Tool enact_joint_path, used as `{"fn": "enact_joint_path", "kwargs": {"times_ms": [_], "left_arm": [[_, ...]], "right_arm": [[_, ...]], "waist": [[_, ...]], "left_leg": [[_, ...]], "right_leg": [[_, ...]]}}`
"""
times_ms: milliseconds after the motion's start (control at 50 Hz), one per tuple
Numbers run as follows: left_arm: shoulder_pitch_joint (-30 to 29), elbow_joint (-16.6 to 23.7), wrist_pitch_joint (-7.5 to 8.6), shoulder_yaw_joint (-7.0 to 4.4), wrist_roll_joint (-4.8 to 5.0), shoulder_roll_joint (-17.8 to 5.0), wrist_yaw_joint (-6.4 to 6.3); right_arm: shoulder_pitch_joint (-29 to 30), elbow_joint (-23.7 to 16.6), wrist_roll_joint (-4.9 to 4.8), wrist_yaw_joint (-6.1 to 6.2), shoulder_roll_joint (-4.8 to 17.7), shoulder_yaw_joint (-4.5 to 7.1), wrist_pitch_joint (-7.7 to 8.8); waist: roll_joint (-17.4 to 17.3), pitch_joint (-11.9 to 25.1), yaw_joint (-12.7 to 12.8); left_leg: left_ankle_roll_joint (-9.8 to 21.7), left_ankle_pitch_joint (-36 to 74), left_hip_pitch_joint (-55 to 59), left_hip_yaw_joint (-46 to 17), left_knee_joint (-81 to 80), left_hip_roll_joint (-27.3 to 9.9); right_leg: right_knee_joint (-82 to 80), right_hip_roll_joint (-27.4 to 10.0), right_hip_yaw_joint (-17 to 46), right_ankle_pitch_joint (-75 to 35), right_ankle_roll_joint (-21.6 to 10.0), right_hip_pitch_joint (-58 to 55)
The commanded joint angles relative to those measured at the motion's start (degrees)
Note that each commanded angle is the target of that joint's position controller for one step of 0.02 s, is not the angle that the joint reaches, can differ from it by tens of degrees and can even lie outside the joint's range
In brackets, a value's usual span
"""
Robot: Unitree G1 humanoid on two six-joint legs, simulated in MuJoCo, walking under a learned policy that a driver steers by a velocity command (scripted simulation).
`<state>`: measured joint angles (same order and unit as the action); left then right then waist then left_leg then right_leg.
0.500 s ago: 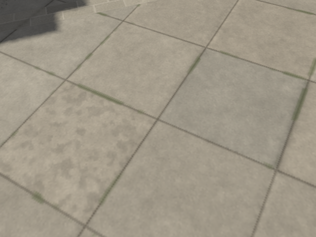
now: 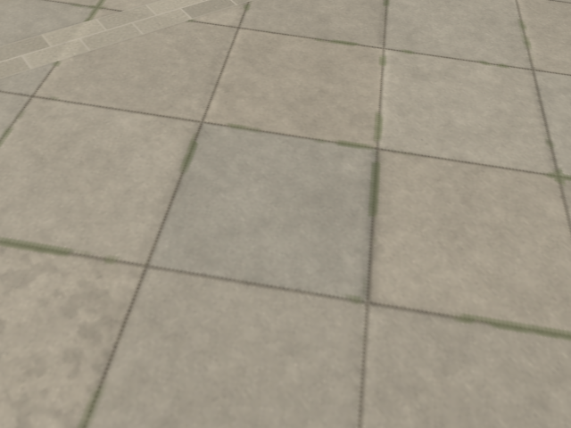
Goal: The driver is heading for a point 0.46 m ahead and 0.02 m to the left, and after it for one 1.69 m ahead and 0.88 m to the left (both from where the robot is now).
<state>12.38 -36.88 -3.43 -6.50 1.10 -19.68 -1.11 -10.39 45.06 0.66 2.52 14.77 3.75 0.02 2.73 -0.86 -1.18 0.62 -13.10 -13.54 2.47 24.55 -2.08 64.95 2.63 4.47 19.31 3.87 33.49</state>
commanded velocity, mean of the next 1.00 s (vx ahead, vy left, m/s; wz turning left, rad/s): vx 0.41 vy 0.00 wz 0.04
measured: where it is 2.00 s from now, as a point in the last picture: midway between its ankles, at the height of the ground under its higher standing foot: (233, 259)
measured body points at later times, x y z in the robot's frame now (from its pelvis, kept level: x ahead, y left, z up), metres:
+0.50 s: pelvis +0.12 -0.07 +0.00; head +0.14 -0.09 +0.45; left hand +0.20 +0.20 -0.11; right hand +0.24 -0.35 -0.11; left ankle +0.28 +0.07 -0.68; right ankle +0.01 -0.16 -0.74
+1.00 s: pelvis +0.40 -0.04 +0.00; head +0.44 -0.03 +0.45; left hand +0.57 +0.23 -0.08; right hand +0.51 -0.32 -0.11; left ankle +0.40 +0.03 -0.74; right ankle +0.55 -0.22 -0.67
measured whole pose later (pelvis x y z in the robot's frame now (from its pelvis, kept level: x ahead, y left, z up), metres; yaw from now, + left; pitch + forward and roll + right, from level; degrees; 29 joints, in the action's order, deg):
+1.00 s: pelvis +0.40 -0.04 +0.00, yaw +7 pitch +2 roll +0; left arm 8.0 -36.0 5.5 -1.9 -1.2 -17.2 -0.8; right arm -17.9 41.9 -0.7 -0.8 16.3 3.2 3.3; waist 1.8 -1.9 -3.0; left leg 5.8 -9.5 -12.2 -5.4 20.2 7.5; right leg 51.1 -6.1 5.6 8.6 3.1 39.1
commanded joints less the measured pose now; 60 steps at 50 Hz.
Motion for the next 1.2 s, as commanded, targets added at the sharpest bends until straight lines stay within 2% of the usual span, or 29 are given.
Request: {"fn": "enact_joint_path", "kwargs": {"times_ms": [20, 100, 160, 200, 220, 240, 260, 280, 300, 340, 420, 520, 620, 660, 700, 720, 740, 760, 780, 800, 820, 840, 880, 960, 1020, 1100, 1140, 1180, 1200], "left_arm": [[-7.1, 7.7, 1.14, 0.26, 0.22, -2.2, 0.67], [-7.4, 8.5, 2.54, 1.57, -0.18, 0.0, 1.77], [-4.7, 6.8, 3.6, 1.51, 0.09, -0.5, 2.39], [1.0, 4.0, 4.11, 1.33, 0.11, -0.1, 2.58], [6.0, 2.1, 4.13, 0.66, 0.26, -1.3, 2.23], [12.7, 0.8, 4.28, -0.24, 0.12, -4.0, 1.66], [14.9, 2.0, 4.5, -1.4, -0.48, -12.1, 1.3], [15.8, 1.7, 5.71, -1.23, -0.54, -10.3, 1.71], [13.2, 1.7, 6.68, 0.03, -0.48, -7.1, 1.9], [7.4, 2.3, 7.33, 1.37, -0.7, -3.7, 2.05], [5.8, 1.7, 7.82, 1.58, -1.09, -3.4, 1.3], [9.2, -1.7, 8.28, 1.15, -0.91, -5.0, 0.65], [10.7, -4.6, 8.06, 0.58, -0.25, -6.0, 0.49], [9.9, -4.7, 7.46, 0.23, -0.63, -7.3, 0.02], [8.9, -4.2, 6.32, 0.27, -1.0, -8.0, -0.71], [10.3, -3.2, 6.46, 0.91, -1.68, -7.1, -1.24], [18.2, -1.2, 7.86, 3.62, -2.39, 1.2, 0.04], [12.6, -1.6, 9.98, 3.18, -1.06, -3.0, 0.82], [6.2, 0.9, 11.11, 2.5, 1.25, -5.4, 1.43], [3.1, 1.9, 11.84, 3.04, 0.87, -4.9, 1.23], [1.4, 2.2, 11.99, 2.85, -0.52, -4.7, 0.83], [2.3, 2.2, 11.46, 2.44, -1.18, -5.1, 0.6], [4.5, 1.9, 10.07, 2.5, -1.78, -4.2, 0.42], [-0.7, 3.3, 9.02, 3.53, -2.54, -1.5, -0.02], [-7.8, 4.5, 9.67, 4.12, -2.04, 0.0, 0.46], [-12.6, 5.6, 10.64, 3.39, -0.73, -1.9, 1.54], [-11.3, 5.4, 11.07, 2.48, -0.43, -3.4, 1.87], [-4.1, 3.8, 11.54, 1.18, -0.55, -5.1, 1.58], [3.4, 3.3, 11.78, 0.25, -1.63, -7.8, 1.04]], "right_arm": [[-2.6, -3.6, -0.5, 0.63, 10.8, 2.55, 0.49], [-3.3, -3.7, -1.22, -0.56, 12.8, 3.24, 1.59], [-3.5, -2.9, -2.13, -2.29, 13.1, 3.24, 2.5], [-2.3, -2.3, -3.04, -3.25, 12.2, 2.77, 2.56], [-2.6, -1.8, -2.68, -3.56, 9.6, 1.83, 2.75], [-0.9, -2.5, -1.3, -4.03, 5.2, 0.18, 3.22], [1.1, -6.7, -0.03, -4.39, 2.7, -0.7, 4.58], [4.0, -7.4, -2.0, -4.18, 8.5, 0.85, 5.58], [4.0, -7.5, -3.25, -4.47, 10.4, 1.49, 5.94], [2.7, -5.5, -1.88, -4.67, 10.0, 1.59, 6.06], [2.0, -4.4, -0.91, -4.99, 7.0, 0.84, 5.47], [9.8, -6.5, -1.94, -5.68, 4.1, -0.96, 5.22], [13.6, -9.3, -2.26, -7.22, 5.1, -1.0, 5.32], [10.9, -9.5, -1.95, -7.34, 6.7, -0.24, 5.18], [-1.7, -6.8, -1.9, -6.59, 10.6, 1.99, 4.58], [-10.3, -5.5, -2.02, -5.72, 13.9, 3.25, 4.12], [-13.7, -5.3, -1.96, -5.57, 19.7, 4.41, 4.33], [-14.7, -5.6, -2.29, -5.41, 14.4, 3.11, 4.26], [-11.6, -5.8, -1.76, -5.02, 13.1, 2.67, 4.23], [-8.2, -6.8, -1.71, -4.75, 12.2, 2.37, 4.28], [-4.8, -7.5, -1.42, -4.64, 10.9, 1.94, 4.27], [-2.9, -8.4, -0.63, -4.4, 9.7, 1.5, 4.4], [-1.2, -9.1, -0.82, -4.01, 9.4, 1.52, 4.4], [-3.1, -8.1, -1.34, -2.9, 11.0, 1.99, 4.5], [-5.6, -7.3, -1.99, -2.31, 11.5, 2.13, 3.79], [-9.4, -6.1, -2.51, -1.97, 11.5, 2.21, 2.74], [-9.4, -6.2, -2.24, -1.91, 11.3, 2.21, 2.38], [-8.3, -6.8, -1.97, -2.02, 9.2, 1.66, 2.19], [-8.0, -7.8, -1.44, -2.31, 5.8, 0.42, 2.54]], "waist": [[-13.1, 2.5, -3.7], [-12.8, 1.4, -3.7], [-12.7, -0.2, -2.2], [-10.4, 0.3, 1.6], [-8.2, 2.4, 3.9], [-0.8, 5.9, 7.2], [15.0, 7.1, 6.4], [9.8, 5.4, 8.7], [8.5, 0.9, 6.8], [5.4, -2.7, 3.9], [2.1, -1.8, 1.7], [2.3, -4.1, 4.7], [1.2, -5.8, 4.8], [3.0, -1.9, 2.8], [3.5, 6.9, -4.0], [-0.2, 12.5, -7.4], [-17.1, 21.2, -2.0], [-12.8, 26.3, -5.8], [-10.3, 16.3, -6.0], [-4.0, 10.9, -4.1], [-1.1, 6.1, -1.7], [-2.8, 5.0, 0.5], [-5.2, 3.5, 2.6], [-5.2, 0.7, 1.5], [-6.3, 0.5, -1.7], [-7.5, 1.3, -3.5], [-9.2, 1.8, -2.1], [-10.0, 4.4, 2.2], [-5.9, 11.0, 5.8]], "left_leg": [[10.7, -5.9, 13.0, -12.6, -11.9, -13.9], [10.3, -10.0, 7.9, -9.6, -13.9, -14.7], [10.4, -9.0, 3.0, -7.5, -13.3, -14.4], [9.2, -8.9, -1.9, -5.4, -8.6, -13.3], [7.3, -7.8, -6.5, -3.2, -3.3, -11.5], [3.3, -8.0, -14.3, 2.3, 12.0, -7.1], [-0.5, -19.8, -33.1, 4.8, 31.3, 0.0], [-0.4, -21.4, -39.1, -2.1, 41.5, -1.2], [0.8, -16.0, -41.7, -4.0, 43.8, -3.7], [1.2, -5.6, -39.4, -4.3, 40.4, -5.7], [-1.4, 6.9, -33.4, -3.1, 32.2, -5.2], [-1.1, 18.8, -26.7, -1.0, 14.5, -2.5], [3.1, 15.2, -26.3, -1.6, 7.8, -0.6], [5.1, 10.5, -20.2, 0.9, 7.9, 2.6], [7.9, 8.5, -2.8, 4.1, 7.2, 7.6], [10.6, 9.3, 15.3, -4.9, 8.6, 2.3], [23.1, -4.3, 37.2, -39.0, 4.1, -14.4], [22.9, -11.3, 39.6, -52.0, -6.2, -16.1], [19.6, -9.6, 33.0, -43.4, -7.6, -15.0], [17.7, -5.1, 23.7, -36.9, -7.9, -12.7], [16.9, 1.6, 14.5, -31.8, -8.8, -10.5], [16.7, 5.8, 8.5, -28.4, -10.1, -8.7], [17.4, 9.2, 2.1, -25.5, -12.3, -7.0], [16.2, 12.1, -5.3, -19.2, -13.3, -4.2], [13.2, 8.4, -6.0, -17.2, -11.2, -1.7], [12.0, 3.8, -0.1, -23.1, -6.4, -3.6], [10.9, 3.6, 3.3, -26.9, -2.7, -4.8], [8.3, 5.8, 2.2, -26.6, 4.0, -2.5], [6.1, 2.9, -2.8, -22.5, 17.4, 0.5]], "right_leg": [[-5.8, -3.5, -2.5, -1.0, 1.2, 9.5], [-18.7, -4.5, -5.8, 2.7, -1.5, -1.2], [-28.9, -3.2, -8.2, 1.9, -4.7, -11.3], [-39.6, -1.4, -9.9, -5.3, -6.8, -22.9], [-41.0, -0.9, -9.0, -5.0, -7.8, -32.1], [-43.6, -8.9, 2.2, -4.2, -9.8, -42.5], [-47.9, -22.7, 26.5, -0.9, -17.7, -50.2], [-51.7, -26.3, 33.2, 5.6, -23.7, -44.9], [-52.3, -23.9, 28.3, 8.9, -22.2, -42.6], [-54.1, -18.6, 18.7, 3.0, -18.6, -36.4], [-56.6, -14.9, 7.6, -17.6, -17.0, -31.8], [-58.6, -13.8, -0.9, -18.8, -14.7, -29.3], [-56.0, -17.5, -4.7, -25.5, -13.0, -37.0], [-49.3, -17.4, -6.8, -45.8, -11.4, -40.1], [-30.5, -14.6, -10.7, -63.3, -8.7, -38.3], [-14.6, -13.0, -10.9, -51.1, -6.6, -24.7], [10.5, -1.3, -7.7, -1.2, -2.1, 0.6], [17.4, 0.6, 3.1, 11.0, -2.8, 6.7], [17.6, -2.5, 3.5, 7.6, -3.8, 11.7], [12.9, -5.2, 2.8, 3.5, -4.7, 10.3], [7.7, -6.9, 1.9, 1.4, -4.5, 8.0], [4.9, -8.3, 2.1, -0.3, -4.4, 3.9], [1.0, -9.0, 1.3, -1.1, -3.1, 1.2], [-11.8, -8.4, -0.8, -10.9, -0.1, 0.7], [-25.7, -5.5, -1.5, -22.1, 0.5, -3.4], [-34.3, -3.0, 0.0, -21.9, 0.1, -6.2], [-36.7, -2.5, 0.6, -16.9, -1.4, -8.6], [-40.4, -3.3, -0.4, -15.2, -4.4, -19.6], [-39.5, -11.4, 6.7, -12.5, -8.3, -32.5]]}}
Velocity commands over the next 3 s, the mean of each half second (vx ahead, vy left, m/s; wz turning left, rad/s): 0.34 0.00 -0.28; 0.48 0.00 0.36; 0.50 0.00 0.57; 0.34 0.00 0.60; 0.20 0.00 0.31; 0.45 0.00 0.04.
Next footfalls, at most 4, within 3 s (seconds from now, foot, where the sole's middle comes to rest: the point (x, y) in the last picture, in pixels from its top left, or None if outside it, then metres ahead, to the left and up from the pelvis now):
0.24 right None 0.05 -0.16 -0.78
0.72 left None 0.44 0.03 -0.78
1.20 right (334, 334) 0.71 -0.16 -0.78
1.70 left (195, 281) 0.87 0.21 -0.78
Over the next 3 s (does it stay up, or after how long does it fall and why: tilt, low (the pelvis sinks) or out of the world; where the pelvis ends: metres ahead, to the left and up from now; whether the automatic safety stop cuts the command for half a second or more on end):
stays up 1.10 0.36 -0.02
